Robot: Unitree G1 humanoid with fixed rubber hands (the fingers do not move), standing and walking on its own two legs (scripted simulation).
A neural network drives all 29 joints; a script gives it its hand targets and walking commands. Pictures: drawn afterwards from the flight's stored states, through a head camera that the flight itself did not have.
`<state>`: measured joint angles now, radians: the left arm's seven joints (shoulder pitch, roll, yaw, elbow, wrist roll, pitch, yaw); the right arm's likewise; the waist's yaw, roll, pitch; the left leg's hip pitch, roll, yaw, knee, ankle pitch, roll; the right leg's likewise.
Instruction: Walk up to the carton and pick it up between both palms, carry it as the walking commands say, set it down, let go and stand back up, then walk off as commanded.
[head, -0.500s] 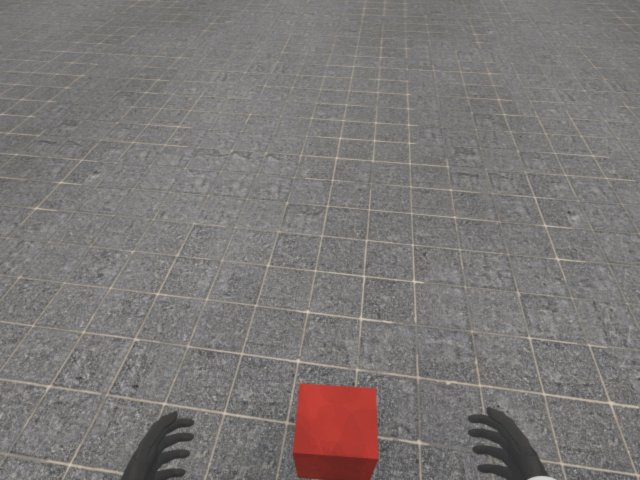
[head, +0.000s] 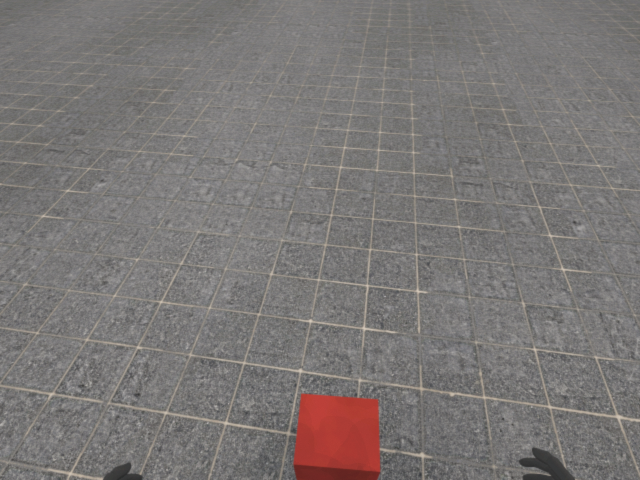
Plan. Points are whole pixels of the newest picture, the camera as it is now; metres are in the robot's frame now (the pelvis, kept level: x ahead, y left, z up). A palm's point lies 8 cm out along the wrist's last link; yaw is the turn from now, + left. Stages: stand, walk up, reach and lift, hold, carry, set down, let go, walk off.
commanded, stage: stand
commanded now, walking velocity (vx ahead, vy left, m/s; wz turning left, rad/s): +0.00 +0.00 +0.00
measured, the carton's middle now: (337, 446) +0.37 -0.02 -0.65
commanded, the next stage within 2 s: walk off in 1.44 s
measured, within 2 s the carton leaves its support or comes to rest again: neither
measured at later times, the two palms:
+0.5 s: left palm out of the picture +0.09 +0.30 -0.09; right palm out of the picture +0.11 -0.30 -0.09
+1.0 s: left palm out of the picture +0.07 +0.31 -0.09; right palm out of the picture +0.09 -0.31 -0.10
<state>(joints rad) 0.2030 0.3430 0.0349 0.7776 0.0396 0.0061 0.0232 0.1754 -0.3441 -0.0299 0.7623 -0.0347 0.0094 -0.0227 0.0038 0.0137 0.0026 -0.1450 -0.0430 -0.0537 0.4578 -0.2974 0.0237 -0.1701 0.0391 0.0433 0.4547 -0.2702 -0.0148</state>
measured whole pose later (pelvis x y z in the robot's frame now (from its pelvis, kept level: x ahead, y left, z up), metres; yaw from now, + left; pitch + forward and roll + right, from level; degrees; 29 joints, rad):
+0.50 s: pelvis +0.00 +0.00 +0.01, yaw +1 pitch -2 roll +0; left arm 0.15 0.36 0.02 0.94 0.02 0.00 0.02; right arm 0.16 -0.37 0.00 0.92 -0.02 -0.01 -0.03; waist 0.01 0.01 0.01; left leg -0.09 -0.04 -0.06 0.38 -0.25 0.02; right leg -0.11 0.04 0.03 0.38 -0.23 -0.02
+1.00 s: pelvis -0.01 +0.00 +0.01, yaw +1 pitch -2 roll +0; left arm 0.14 0.38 0.01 1.02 0.02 -0.01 0.01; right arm 0.15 -0.39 0.00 0.99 -0.02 -0.01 -0.02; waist 0.01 0.01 0.02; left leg -0.08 -0.04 -0.07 0.34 -0.21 0.02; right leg -0.10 0.03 0.03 0.33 -0.19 -0.02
